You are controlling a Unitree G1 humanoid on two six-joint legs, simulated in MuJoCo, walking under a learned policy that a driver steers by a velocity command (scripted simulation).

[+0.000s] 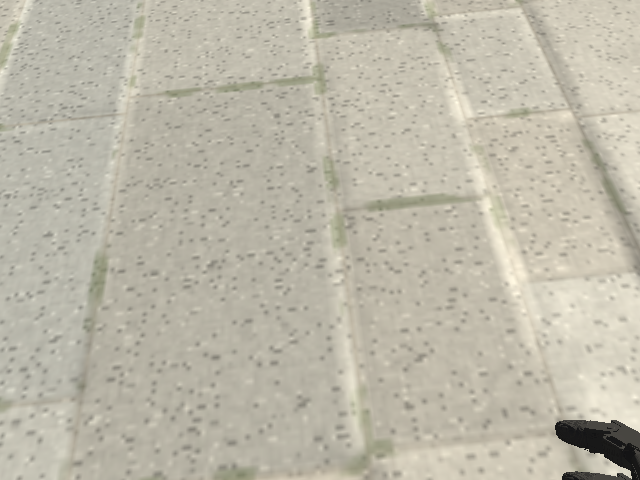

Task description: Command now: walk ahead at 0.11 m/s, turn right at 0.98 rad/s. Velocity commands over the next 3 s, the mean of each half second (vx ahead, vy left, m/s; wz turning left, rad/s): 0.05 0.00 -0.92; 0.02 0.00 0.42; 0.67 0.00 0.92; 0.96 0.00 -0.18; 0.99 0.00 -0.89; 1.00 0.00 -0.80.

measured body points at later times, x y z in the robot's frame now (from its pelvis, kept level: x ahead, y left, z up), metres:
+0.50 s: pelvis +0.04 -0.03 +0.02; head +0.07 -0.08 +0.47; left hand +0.31 +0.17 -0.04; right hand +0.09 -0.36 -0.09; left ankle +0.14 +0.10 -0.65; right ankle +0.04 -0.13 -0.72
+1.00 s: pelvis +0.05 -0.05 +0.01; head +0.09 -0.06 +0.46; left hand +0.27 +0.20 -0.07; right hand +0.15 -0.36 -0.09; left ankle +0.12 +0.09 -0.71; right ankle +0.05 -0.15 -0.72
